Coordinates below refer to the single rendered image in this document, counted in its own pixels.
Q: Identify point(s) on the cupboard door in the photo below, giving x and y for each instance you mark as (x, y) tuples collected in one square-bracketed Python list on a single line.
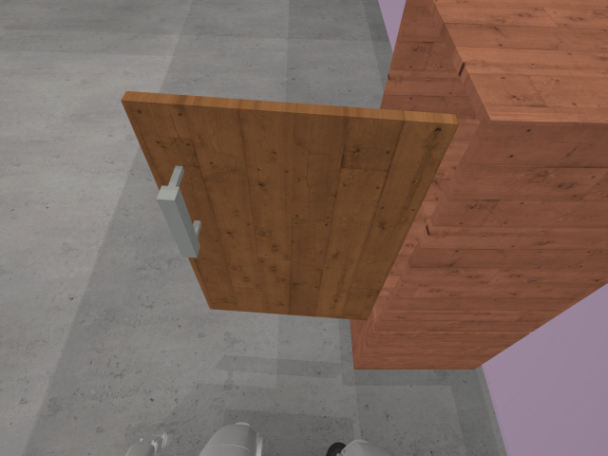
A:
[(303, 207)]

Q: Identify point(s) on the handle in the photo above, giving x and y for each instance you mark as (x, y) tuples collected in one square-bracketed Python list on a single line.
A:
[(174, 209)]

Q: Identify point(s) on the robot left hand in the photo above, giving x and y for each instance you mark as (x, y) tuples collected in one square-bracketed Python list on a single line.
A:
[(152, 443)]

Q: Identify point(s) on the robot left thigh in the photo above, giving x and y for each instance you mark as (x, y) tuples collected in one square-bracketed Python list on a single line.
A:
[(234, 440)]

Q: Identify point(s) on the right robot shin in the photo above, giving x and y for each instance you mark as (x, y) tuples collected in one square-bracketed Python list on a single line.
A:
[(355, 441)]

